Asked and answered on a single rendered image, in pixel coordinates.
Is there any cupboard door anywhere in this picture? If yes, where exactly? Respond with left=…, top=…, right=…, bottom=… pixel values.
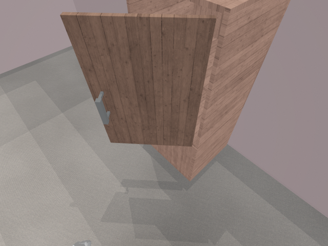
left=60, top=12, right=216, bottom=147

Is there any handle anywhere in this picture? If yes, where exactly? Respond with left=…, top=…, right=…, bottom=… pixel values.
left=95, top=91, right=110, bottom=125

